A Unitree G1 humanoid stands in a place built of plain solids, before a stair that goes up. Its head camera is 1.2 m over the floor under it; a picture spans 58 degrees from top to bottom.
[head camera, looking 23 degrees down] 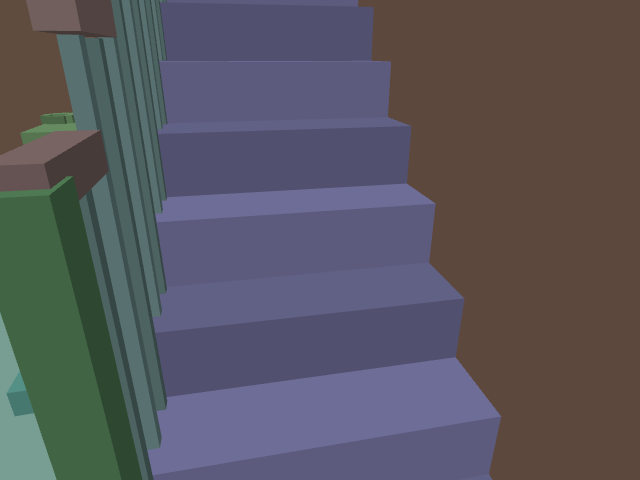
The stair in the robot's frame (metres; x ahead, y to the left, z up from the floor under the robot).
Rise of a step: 0.20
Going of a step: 0.23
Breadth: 0.85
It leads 11 degrees to the left of straight ahead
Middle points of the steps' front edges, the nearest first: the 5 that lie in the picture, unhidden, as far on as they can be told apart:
0.72 -0.03 0.39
0.94 0.02 0.59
1.17 0.06 0.79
1.39 0.11 0.99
1.62 0.16 1.18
